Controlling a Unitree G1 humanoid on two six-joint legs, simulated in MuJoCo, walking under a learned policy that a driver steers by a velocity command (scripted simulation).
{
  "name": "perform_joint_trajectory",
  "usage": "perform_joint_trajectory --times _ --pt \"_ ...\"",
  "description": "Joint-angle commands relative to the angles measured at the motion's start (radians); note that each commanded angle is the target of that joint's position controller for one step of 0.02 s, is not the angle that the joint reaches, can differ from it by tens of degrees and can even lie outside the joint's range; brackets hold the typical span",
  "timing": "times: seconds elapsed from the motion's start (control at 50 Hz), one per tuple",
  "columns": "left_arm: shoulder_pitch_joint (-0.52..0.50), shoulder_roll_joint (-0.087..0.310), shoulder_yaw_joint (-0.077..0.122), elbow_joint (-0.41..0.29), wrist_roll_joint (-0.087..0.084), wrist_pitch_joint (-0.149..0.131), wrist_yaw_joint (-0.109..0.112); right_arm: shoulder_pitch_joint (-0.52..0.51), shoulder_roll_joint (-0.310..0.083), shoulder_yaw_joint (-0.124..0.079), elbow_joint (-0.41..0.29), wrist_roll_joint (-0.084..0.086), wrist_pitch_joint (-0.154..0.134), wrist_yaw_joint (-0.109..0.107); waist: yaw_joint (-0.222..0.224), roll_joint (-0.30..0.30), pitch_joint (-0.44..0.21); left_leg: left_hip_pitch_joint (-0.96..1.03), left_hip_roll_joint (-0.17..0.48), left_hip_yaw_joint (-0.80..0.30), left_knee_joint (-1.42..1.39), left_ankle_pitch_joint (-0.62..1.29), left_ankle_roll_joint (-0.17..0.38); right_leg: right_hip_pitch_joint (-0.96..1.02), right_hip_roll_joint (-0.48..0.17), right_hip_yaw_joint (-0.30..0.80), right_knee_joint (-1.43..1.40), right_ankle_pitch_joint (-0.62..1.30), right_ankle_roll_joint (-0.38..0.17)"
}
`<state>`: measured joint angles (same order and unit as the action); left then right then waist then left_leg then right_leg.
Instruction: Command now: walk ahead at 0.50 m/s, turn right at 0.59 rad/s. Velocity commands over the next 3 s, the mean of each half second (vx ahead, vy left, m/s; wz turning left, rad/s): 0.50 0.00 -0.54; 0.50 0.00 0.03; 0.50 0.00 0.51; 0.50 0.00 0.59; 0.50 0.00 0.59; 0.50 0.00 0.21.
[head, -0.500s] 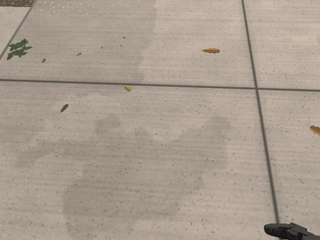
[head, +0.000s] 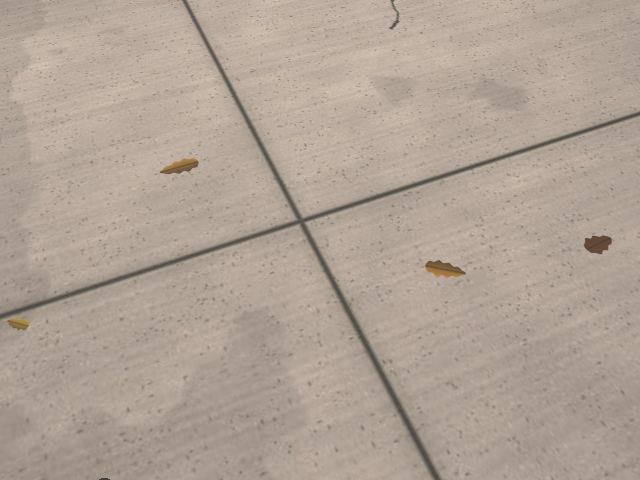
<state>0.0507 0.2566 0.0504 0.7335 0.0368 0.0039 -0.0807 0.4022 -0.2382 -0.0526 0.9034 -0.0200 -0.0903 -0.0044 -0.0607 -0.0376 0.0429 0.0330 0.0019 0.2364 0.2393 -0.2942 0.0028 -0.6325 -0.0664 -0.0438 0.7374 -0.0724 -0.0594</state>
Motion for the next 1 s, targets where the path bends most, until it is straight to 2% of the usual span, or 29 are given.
perform_joint_trajectory --times 0.02,0.06,0.08,0.1,0.12,0.14,0.16,0.18,0.2,0.22,0.26,0.32,0.38,0.44,0.54,0.58,0.6,0.62,0.64,0.66,0.68,0.7,0.72,0.74,0.76,0.8,0.86,0.92,1.0 --pt "-0.095 0.049 0.004 -0.096 0.007 -0.012 -0.003 0.006 -0.165 -0.035 -0.044 0.000 0.001 -0.010 0.015 0.127 0.035 0.002 0.276 -0.055 -0.019 0.562 0.109 0.052 0.031 -0.062 -0.090 -0.068 -0.038" --pt "-0.044 0.066 0.013 -0.089 0.013 -0.013 0.007 0.020 -0.196 -0.041 -0.034 -0.002 0.019 -0.015 0.043 0.146 -0.012 0.049 0.281 -0.014 0.143 0.872 0.096 0.157 0.099 -0.101 -0.126 -0.179 -0.078" --pt "0.050 0.082 0.024 -0.065 0.016 -0.019 0.014 0.023 -0.208 -0.042 -0.033 0.000 0.029 -0.016 0.084 0.142 -0.070 0.046 0.277 0.003 0.299 0.960 0.092 0.266 0.141 -0.107 -0.159 -0.207 -0.104" --pt "0.219 0.110 0.041 -0.010 0.023 -0.029 0.028 0.014 -0.207 -0.039 -0.043 0.003 0.037 -0.016 0.158 0.098 -0.167 -0.050 0.255 0.028 0.532 0.872 0.067 0.490 0.167 -0.087 -0.232 -0.169 -0.136" --pt "0.345 0.211 0.073 0.011 0.033 -0.031 0.045 0.032 -0.149 -0.023 -0.092 0.011 0.036 -0.008 0.194 -0.041 -0.293 -0.350 0.209 0.033 0.856 0.476 0.024 0.801 -0.052 0.225 -0.272 -0.341 -0.212" --pt "0.311 0.301 0.092 -0.014 -0.005 -0.021 0.054 -0.007 -0.107 -0.018 -0.168 0.003 0.027 0.008 0.143 -0.214 -0.357 -0.702 0.006 -0.081 1.154 -0.258 -0.030 0.967 -0.287 0.761 -0.417 -0.282 -0.324" --pt "0.339 0.280 0.089 -0.014 -0.017 -0.009 0.064 -0.127 -0.168 -0.028 -0.192 -0.007 0.021 0.011 0.193 -0.052 -0.291 -0.809 0.040 -0.234 1.188 -0.189 -0.024 0.935 -0.268 0.694 -0.446 -0.128 -0.318" --pt "0.298 0.232 0.076 0.004 -0.022 -0.011 0.074 -0.149 -0.137 -0.017 -0.198 0.007 0.011 0.014 0.155 -0.013 -0.171 -0.818 0.087 -0.246 1.135 -0.096 -0.014 0.820 -0.242 0.541 -0.436 -0.010 -0.300" --pt "0.255 0.178 0.062 0.008 -0.027 -0.019 0.077 -0.124 -0.128 -0.013 -0.180 0.006 0.007 0.012 0.103 0.034 -0.091 -0.748 0.122 -0.249 1.021 -0.053 -0.011 0.675 -0.185 0.443 -0.451 0.115 -0.255" --pt "0.219 0.154 0.052 0.007 -0.031 -0.027 0.080 -0.115 -0.128 -0.014 -0.179 -0.011 0.019 0.011 0.064 0.031 -0.061 -0.684 0.137 -0.258 0.959 -0.051 -0.018 0.584 -0.132 0.382 -0.463 0.178 -0.230" --pt "0.192 0.134 0.043 -0.004 -0.035 -0.045 0.076 -0.069 -0.123 -0.014 -0.165 -0.033 0.054 0.017 0.027 0.015 -0.077 -0.603 0.133 -0.251 0.911 -0.041 -0.035 0.504 -0.085 0.329 -0.487 0.238 -0.225" --pt "0.246 0.162 0.051 0.014 -0.035 -0.060 0.070 -0.131 -0.106 -0.011 -0.190 -0.030 0.075 0.023 0.037 0.016 -0.051 -0.642 0.122 -0.236 0.816 0.044 -0.055 0.467 -0.053 0.317 -0.530 0.186 -0.224" --pt "0.316 0.155 0.047 0.036 -0.036 -0.063 0.071 -0.251 -0.103 -0.008 -0.225 -0.027 0.075 0.025 0.078 0.001 -0.008 -0.727 0.119 -0.235 0.678 0.164 -0.063 0.512 -0.047 0.324 -0.555 0.161 -0.201" --pt "0.381 0.144 0.041 0.062 -0.037 -0.071 0.074 -0.331 -0.093 -0.001 -0.245 -0.024 0.068 0.031 0.113 -0.010 -0.006 -0.740 0.103 -0.230 0.557 0.266 -0.048 0.587 -0.046 0.305 -0.542 0.245 -0.168" --pt "0.457 0.152 0.033 0.099 -0.024 -0.074 0.090 -0.462 -0.090 0.010 -0.292 -0.013 0.052 0.042 0.159 -0.016 0.023 -0.725 0.056 -0.202 0.403 0.280 -0.002 0.702 -0.078 0.308 -0.501 0.365 -0.151" --pt "0.444 0.166 0.033 0.107 -0.018 -0.074 0.097 -0.445 -0.101 0.008 -0.295 -0.011 0.045 0.041 0.136 -0.029 0.030 -0.652 0.033 -0.200 0.347 0.230 0.031 0.717 -0.099 0.310 -0.476 0.442 -0.135" --pt "0.418 0.173 0.033 0.106 -0.018 -0.076 0.099 -0.391 -0.110 0.003 -0.280 -0.010 0.042 0.037 0.104 -0.036 0.018 -0.558 0.009 -0.193 0.314 0.192 0.050 0.703 -0.095 0.293 -0.438 0.547 -0.116" --pt "0.404 0.184 0.034 0.108 -0.016 -0.079 0.100 -0.311 -0.128 -0.006 -0.254 -0.009 0.038 0.027 0.070 -0.044 -0.020 -0.441 -0.028 -0.178 0.301 0.144 0.067 0.697 -0.086 0.280 -0.358 0.697 -0.101" --pt "0.390 0.190 0.033 0.113 -0.015 -0.079 0.096 -0.174 -0.146 -0.016 -0.210 -0.008 0.031 0.015 0.005 -0.021 -0.092 -0.278 -0.052 -0.166 0.249 0.153 0.090 0.682 -0.052 0.247 -0.198 0.766 -0.085" --pt "0.382 0.170 0.026 0.104 -0.019 -0.084 0.092 -0.018 -0.184 -0.029 -0.177 -0.020 0.021 0.000 -0.066 0.014 -0.190 -0.034 0.052 -0.265 0.232 0.145 0.129 0.545 -0.014 0.220 0.024 0.588 -0.070" --pt "0.481 0.078 0.006 0.076 -0.055 -0.087 0.086 0.090 -0.302 -0.058 -0.174 -0.045 0.020 -0.009 -0.048 0.220 -0.351 0.262 0.343 -0.702 0.209 0.044 0.250 0.254 0.136 0.138 0.408 0.097 -0.019" --pt "0.486 0.124 0.014 0.091 -0.033 -0.086 0.088 0.062 -0.262 -0.054 -0.154 -0.014 0.034 0.006 -0.022 0.249 -0.350 0.236 0.418 -0.991 0.063 0.050 0.297 0.102 0.209 0.156 0.555 -0.422 -0.021" --pt "0.410 0.139 0.018 0.081 -0.009 -0.080 0.086 -0.043 -0.204 -0.040 -0.165 0.006 0.040 0.012 0.021 0.137 -0.164 0.076 0.378 -0.872 0.042 -0.031 0.292 0.038 0.139 0.176 0.589 -0.353 -0.024" --pt "0.340 0.128 0.011 0.068 0.000 -0.082 0.076 -0.107 -0.145 -0.026 -0.170 0.009 0.038 0.019 0.033 0.064 -0.076 -0.042 0.330 -0.744 0.017 -0.010 0.277 0.034 0.091 0.155 0.537 -0.291 -0.023" --pt "0.306 0.112 0.008 0.057 0.002 -0.079 0.069 -0.129 -0.117 -0.016 -0.162 0.005 0.035 0.020 0.054 0.068 -0.022 -0.123 0.274 -0.651 -0.011 0.061 0.252 0.045 0.052 0.129 0.474 -0.264 -0.021" --pt "0.317 0.089 0.000 0.057 0.016 -0.061 0.059 -0.118 -0.109 -0.009 -0.134 0.010 0.023 0.022 0.087 0.109 -0.013 -0.205 0.203 -0.549 -0.040 0.214 0.230 0.107 0.022 0.101 0.392 -0.242 0.006" --pt "0.270 0.068 -0.012 0.037 0.016 -0.053 0.053 -0.063 -0.141 -0.021 -0.101 0.020 0.009 0.023 0.090 0.110 -0.017 -0.222 0.170 -0.486 -0.067 0.332 0.254 0.086 0.006 0.065 0.289 -0.196 0.050" --pt "0.117 0.056 -0.024 -0.015 0.009 -0.053 0.052 -0.024 -0.149 -0.027 -0.083 0.023 0.015 0.020 0.058 0.106 0.017 -0.233 0.135 -0.453 -0.090 0.317 0.244 0.051 -0.003 0.043 0.102 -0.082 0.089" --pt "-0.025 0.051 -0.034 -0.059 -0.004 -0.058 0.052 0.041 -0.169 -0.039 -0.067 0.020 0.021 0.018 0.008 0.108 -0.001 -0.193 0.120 -0.454 -0.036 0.383 0.212 0.097 0.029 0.032 -0.076 0.031 0.105"
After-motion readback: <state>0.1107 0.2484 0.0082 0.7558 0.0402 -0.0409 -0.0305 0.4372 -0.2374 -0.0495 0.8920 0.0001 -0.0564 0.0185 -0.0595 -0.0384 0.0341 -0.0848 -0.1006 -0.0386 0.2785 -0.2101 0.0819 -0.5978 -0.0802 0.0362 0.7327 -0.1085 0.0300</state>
